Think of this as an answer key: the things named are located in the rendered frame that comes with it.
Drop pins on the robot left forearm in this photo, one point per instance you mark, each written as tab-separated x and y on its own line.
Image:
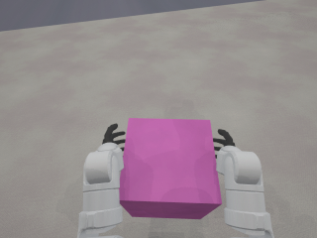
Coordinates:
101	210

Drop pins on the robot right forearm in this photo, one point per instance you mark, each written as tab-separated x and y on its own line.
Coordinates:
244	184

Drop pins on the robot right hand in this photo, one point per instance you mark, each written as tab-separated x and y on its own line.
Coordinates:
227	142

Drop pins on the robot left hand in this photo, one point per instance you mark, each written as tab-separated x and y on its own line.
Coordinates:
109	136

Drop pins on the carton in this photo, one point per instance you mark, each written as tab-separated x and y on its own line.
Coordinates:
169	169

